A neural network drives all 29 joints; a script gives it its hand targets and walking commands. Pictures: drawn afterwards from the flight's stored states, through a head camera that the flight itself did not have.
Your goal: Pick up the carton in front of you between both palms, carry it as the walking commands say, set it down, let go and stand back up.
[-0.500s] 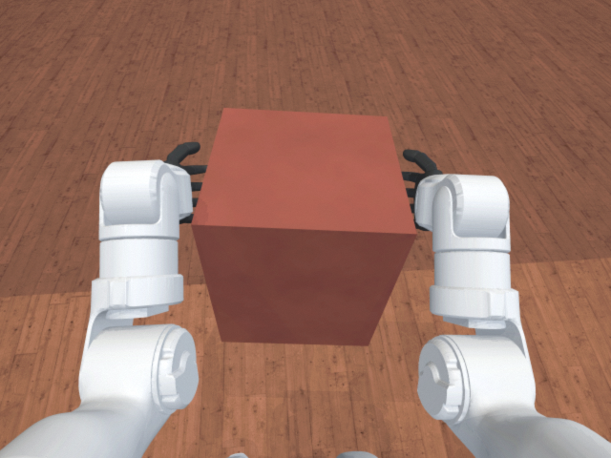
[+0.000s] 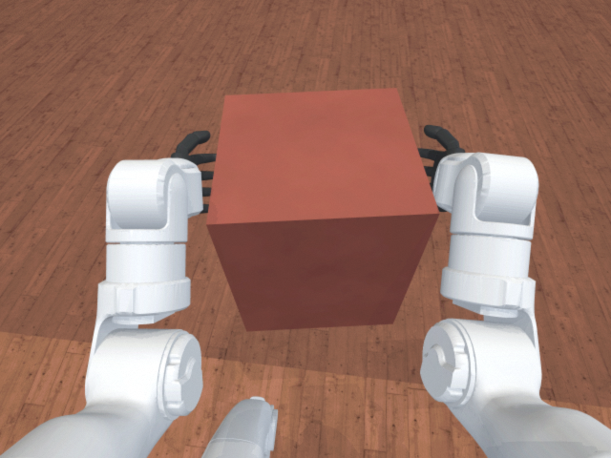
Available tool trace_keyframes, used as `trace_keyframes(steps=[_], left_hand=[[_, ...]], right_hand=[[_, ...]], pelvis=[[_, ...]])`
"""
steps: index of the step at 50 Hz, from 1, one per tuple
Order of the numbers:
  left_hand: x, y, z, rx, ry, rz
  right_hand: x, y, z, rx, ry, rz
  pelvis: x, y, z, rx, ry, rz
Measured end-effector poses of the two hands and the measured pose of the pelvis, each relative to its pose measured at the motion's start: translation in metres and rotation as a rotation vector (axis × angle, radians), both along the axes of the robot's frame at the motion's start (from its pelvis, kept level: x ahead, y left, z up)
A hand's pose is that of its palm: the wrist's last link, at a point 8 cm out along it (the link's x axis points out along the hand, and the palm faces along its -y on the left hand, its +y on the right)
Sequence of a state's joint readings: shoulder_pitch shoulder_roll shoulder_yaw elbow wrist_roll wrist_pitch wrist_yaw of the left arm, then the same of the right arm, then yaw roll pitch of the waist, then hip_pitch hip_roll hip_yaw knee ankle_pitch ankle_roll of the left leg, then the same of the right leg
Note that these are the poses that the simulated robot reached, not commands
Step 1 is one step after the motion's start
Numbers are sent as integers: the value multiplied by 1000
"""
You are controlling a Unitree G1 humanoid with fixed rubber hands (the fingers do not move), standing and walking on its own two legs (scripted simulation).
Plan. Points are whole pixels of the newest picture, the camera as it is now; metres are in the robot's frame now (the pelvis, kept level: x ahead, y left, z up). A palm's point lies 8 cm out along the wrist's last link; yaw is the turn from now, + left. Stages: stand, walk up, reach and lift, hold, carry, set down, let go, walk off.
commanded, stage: carry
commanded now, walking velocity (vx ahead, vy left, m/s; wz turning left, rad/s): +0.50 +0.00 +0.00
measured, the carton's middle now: (315, 218) +0.39 +0.04 +0.09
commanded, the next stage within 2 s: none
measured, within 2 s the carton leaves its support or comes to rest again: neither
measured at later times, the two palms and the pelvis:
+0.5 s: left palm (283, 0) +0.73 +0.13 +0.23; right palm (472, 24) +0.70 -0.16 +0.22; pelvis +0.33 +0.03 +0.04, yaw -2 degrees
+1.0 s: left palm out of the picture +1.04 +0.20 +0.23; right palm out of the picture +1.04 -0.10 +0.24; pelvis +0.66 +0.05 +0.06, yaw -1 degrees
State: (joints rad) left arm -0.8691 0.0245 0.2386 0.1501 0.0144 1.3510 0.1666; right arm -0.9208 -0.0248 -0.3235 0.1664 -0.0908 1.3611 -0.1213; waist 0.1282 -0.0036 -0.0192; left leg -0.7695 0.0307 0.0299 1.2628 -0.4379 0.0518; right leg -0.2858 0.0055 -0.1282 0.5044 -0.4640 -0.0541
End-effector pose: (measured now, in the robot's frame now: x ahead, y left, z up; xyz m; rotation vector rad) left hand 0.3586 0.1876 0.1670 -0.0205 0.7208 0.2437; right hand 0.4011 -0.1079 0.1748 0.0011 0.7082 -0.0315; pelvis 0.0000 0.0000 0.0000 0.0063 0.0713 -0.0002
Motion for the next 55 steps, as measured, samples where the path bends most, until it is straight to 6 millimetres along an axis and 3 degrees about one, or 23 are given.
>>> trace_keyframes(steps=[4,8,15,20,25,30,36,43,48,55], left_hand=[[62,6,17,-4,-35,-8],[136,2,18,-15,-31,-71],[239,-36,14,-27,72,-208],[304,-53,35,-48,15,-228],[372,-54,60,-38,-59,-192],[421,-35,62,4,-28,-109],[468,-3,65,5,39,-16],[568,13,89,2,-30,-11],[655,16,79,-13,-38,-83],[739,0,39,-39,120,-169]], right_hand=[[55,5,14,8,-33,-19],[107,0,15,-26,-32,-69],[155,-37,1,-48,72,-197],[213,-53,24,-36,15,-242],[296,-57,50,-15,-59,-214],[382,-39,59,-15,-30,-103],[464,-5,66,-17,35,-9],[559,10,86,6,-31,-25],[623,11,79,-31,-40,-83],[672,-4,36,-59,119,-171]], pelvis=[[57,9,2,4,10,-1],[122,26,-4,38,-5,-13],[200,44,30,2,-7,-23],[257,43,44,-14,4,-32],[331,29,45,-31,10,-33],[400,10,50,-29,-6,-13],[469,3,74,5,6,2],[559,18,76,1,21,9],[638,42,57,-5,6,-7],[711,59,77,-36,16,-25]])
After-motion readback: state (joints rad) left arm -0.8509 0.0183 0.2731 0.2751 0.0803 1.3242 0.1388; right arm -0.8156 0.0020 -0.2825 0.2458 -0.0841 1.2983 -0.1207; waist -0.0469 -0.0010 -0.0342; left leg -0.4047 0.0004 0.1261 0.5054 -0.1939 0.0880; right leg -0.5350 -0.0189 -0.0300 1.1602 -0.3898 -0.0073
